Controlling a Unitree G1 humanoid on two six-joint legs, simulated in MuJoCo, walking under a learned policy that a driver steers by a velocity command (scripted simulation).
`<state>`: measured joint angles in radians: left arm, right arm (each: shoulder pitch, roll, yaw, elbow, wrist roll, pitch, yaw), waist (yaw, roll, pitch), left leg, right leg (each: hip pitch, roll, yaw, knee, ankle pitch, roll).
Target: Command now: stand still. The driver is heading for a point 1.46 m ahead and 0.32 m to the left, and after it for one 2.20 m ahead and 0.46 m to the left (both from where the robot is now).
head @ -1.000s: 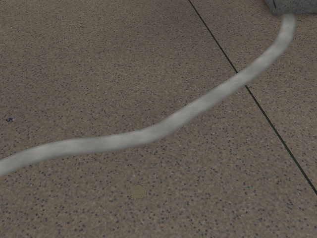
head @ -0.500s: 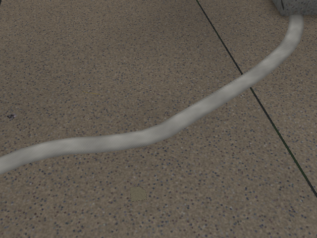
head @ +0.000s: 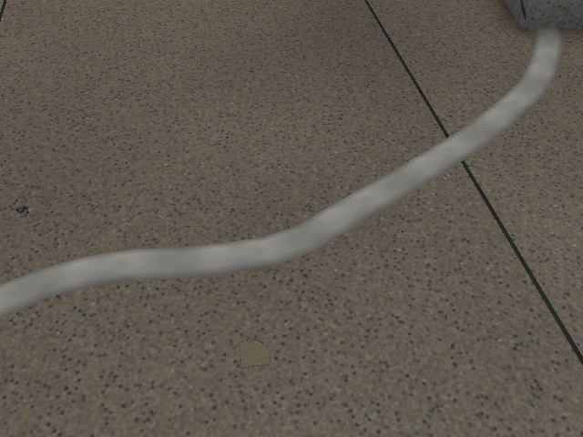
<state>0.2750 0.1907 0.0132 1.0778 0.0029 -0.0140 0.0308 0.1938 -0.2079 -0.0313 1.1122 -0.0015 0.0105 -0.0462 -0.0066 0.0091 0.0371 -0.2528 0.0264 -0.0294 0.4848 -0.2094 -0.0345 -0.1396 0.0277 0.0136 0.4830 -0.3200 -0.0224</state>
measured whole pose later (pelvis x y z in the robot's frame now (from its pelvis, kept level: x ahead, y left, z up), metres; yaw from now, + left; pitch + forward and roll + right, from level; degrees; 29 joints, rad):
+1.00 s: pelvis +0.17 +0.05 +0.01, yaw +0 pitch +2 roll +0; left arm 0.09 0.25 0.05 0.91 -0.02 -0.09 -0.01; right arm 0.48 -0.17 -0.01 1.09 0.00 -0.09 -0.01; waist -0.07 -0.03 -0.01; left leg 0.06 -0.04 0.05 0.18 -0.27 0.05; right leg -0.68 -0.11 -0.01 0.80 -0.04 -0.03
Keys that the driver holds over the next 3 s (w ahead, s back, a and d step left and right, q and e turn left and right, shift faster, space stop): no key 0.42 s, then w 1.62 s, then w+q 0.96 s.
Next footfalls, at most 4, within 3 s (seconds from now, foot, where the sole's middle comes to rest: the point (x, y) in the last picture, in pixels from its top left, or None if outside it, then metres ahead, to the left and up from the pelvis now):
1.18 right None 0.48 -0.09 -0.77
1.72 left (245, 329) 0.79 0.15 -0.77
2.28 right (330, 234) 1.10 -0.08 -0.77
2.82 left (225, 187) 1.30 0.24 -0.77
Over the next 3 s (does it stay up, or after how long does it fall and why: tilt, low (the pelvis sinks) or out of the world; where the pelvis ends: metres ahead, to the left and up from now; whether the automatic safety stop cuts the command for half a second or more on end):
stays up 1.27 0.15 0.00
